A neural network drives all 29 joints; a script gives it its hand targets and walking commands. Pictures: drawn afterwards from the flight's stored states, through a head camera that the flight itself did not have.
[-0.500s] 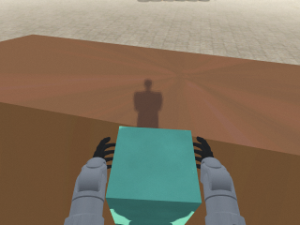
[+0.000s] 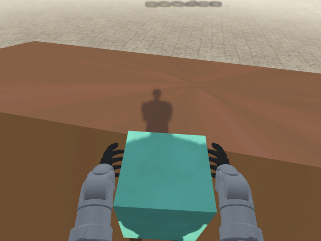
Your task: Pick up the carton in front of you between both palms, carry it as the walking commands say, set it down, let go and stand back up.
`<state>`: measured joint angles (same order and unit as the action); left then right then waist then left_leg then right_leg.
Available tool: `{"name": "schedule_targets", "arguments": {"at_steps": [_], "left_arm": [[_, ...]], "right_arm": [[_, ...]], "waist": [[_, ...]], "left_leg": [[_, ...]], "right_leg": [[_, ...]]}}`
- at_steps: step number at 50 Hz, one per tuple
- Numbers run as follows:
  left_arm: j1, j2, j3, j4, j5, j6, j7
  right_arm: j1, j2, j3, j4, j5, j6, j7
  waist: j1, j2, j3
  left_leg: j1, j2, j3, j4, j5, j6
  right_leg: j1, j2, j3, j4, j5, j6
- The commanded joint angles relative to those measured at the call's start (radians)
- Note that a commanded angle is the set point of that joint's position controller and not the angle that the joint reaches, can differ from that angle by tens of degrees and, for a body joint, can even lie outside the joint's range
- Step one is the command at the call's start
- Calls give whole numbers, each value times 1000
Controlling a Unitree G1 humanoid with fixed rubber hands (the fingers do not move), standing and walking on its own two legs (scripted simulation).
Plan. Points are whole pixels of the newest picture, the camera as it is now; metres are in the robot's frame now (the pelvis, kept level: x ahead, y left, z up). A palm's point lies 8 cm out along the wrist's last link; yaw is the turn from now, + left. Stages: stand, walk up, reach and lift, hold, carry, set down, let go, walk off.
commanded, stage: hold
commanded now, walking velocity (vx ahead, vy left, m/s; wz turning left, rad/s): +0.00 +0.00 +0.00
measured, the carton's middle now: (162, 188) +0.29 +0.00 -0.03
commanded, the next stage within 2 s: carry in 0.82 s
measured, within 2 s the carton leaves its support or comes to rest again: neither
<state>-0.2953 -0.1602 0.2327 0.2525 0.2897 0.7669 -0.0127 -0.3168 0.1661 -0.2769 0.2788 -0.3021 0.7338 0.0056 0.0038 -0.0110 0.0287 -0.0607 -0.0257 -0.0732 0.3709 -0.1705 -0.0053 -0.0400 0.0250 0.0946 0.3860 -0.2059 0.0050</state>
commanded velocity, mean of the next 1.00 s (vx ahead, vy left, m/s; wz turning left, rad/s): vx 0.11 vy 0.00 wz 0.00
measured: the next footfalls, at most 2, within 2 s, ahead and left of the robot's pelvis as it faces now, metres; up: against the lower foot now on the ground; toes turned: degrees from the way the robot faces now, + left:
left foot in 1.36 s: +0.30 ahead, +0.10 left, +0.00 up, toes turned +9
right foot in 1.80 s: +0.59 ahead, -0.15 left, +0.00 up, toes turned -16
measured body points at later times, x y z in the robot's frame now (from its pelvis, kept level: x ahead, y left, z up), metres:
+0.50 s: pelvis +0.01 +0.00 +0.00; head -0.04 +0.00 +0.45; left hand +0.31 +0.15 +0.04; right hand +0.31 -0.15 +0.05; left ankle +0.03 +0.12 -0.74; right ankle +0.01 -0.13 -0.74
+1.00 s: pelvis +0.02 -0.01 -0.01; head -0.01 -0.02 +0.44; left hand +0.33 +0.13 +0.06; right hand +0.32 -0.17 +0.05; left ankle +0.03 +0.12 -0.74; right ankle +0.02 -0.12 -0.74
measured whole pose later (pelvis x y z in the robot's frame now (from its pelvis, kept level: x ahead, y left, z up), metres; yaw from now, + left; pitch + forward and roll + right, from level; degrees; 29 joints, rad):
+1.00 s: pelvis +0.02 -0.01 -0.01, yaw -3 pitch +0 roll +0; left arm -0.21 -0.13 0.16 0.06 0.19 0.84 0.02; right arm -0.23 0.15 -0.16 0.08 -0.23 0.83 -0.03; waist 0.03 0.02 -0.11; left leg -0.23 0.02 -0.03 0.47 -0.24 -0.01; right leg -0.24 0.01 -0.03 0.50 -0.34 0.00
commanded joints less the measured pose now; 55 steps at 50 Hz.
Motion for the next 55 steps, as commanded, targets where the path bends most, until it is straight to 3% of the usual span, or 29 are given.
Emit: {"name": "schedule_targets", "arguments": {"at_steps": [1, 23, 40, 41, 43, 44, 46, 47, 49, 50, 51, 52, 53, 55], "left_arm": [[-542, -918, -529, -31, -262, -44, -231], [-453, -905, -545, -91, -274, -35, -220], [-465, -892, -548, -96, -274, -37, -223], [-491, -900, -563, -83, -286, -33, -224], [-515, -902, -595, -126, -315, -32, -222], [-528, -908, -620, -152, -329, -28, -220], [-531, -910, -676, -211, -366, -9, -214], [-528, -901, -710, -247, -391, 7, -211], [-528, -885, -759, -303, -440, 50, -204], [-524, -880, -780, -329, -464, 78, -200], [-489, -855, -786, -350, -471, 105, -191], [-470, -830, -789, -360, -475, 135, -181], [-477, -819, -789, -386, -476, 161, -171], [-458, -797, -796, -458, -494, 218, -153]], "right_arm": [[-485, 914, 535, 16, 254, -16, 252], [-401, 902, 556, -43, 268, -7, 244], [-404, 910, 563, -48, 272, -5, 237], [-432, 912, 580, -55, 286, 1, 239], [-420, 915, 606, -79, 301, 6, 235], [-434, 920, 629, -111, 317, 10, 230], [-423, 917, 677, -162, 341, 30, 214], [-394, 910, 703, -195, 350, 47, 203], [-382, 886, 743, -272, 375, 93, 181], [-378, 869, 764, -305, 392, 121, 171], [-399, 852, 792, -358, 416, 154, 167], [-423, 843, 823, -392, 445, 187, 166], [-464, 841, 844, -416, 470, 216, 170], [-448, 854, 891, -434, 539, 267, 169]], "waist": [[-4, 8, -206], [0, 7, -229], [-1, 2, -217], [0, 39, -216], [-3, 58, -192], [-8, 88, -178], [-7, 179, -244], [-2, 171, -276], [3, 129, -322], [6, 88, -329], [18, -131, -321], [24, -268, -244], [24, -193, -199], [21, -79, -246]], "left_leg": [[102, -54, 11, -51, 40, -4], [134, -60, 5, -56, 175, -6], [115, -63, 8, -53, 135, -1], [-11, 121, 17, 6, -49, 11], [-122, 134, -80, -88, -528, 37], [-128, 158, -120, -114, -631, 53], [-103, 258, -241, -175, -539, 104], [-113, 275, -231, -182, -464, 121], [-208, 218, -109, -107, -423, 105], [-315, 178, -40, 4, -439, 86], [-453, 74, 101, 227, -407, 27], [-642, 32, 170, 384, -340, 1], [-691, 88, 121, 440, -303, 12], [-706, 109, 126, 442, -245, 15]], "right_leg": [[-68, 54, -23, -86, 33, -6], [-21, 61, -16, -89, 168, 3], [-25, 56, -14, -87, 144, 5], [-163, -111, 4, -12, -34, -14], [-262, -60, 9, -2, -436, -15], [-321, -38, -19, 52, -478, -9], [-326, 1, -134, 268, -204, 6], [-308, -15, -151, 226, -189, 7], [-134, -10, -174, 47, -170, -7], [4, -43, -130, -52, -184, -14], [58, -215, 152, -191, -419, -74], [112, -378, 401, -290, -526, -146], [88, -414, 441, -296, -436, -192], [142, -379, 311, -264, -214, -193]]}}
